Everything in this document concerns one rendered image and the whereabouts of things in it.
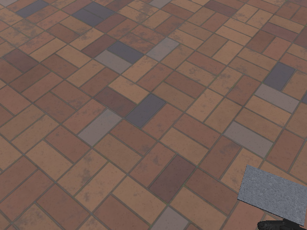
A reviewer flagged robot right hand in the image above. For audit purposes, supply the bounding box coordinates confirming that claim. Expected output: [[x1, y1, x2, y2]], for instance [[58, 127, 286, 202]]
[[257, 219, 307, 230]]

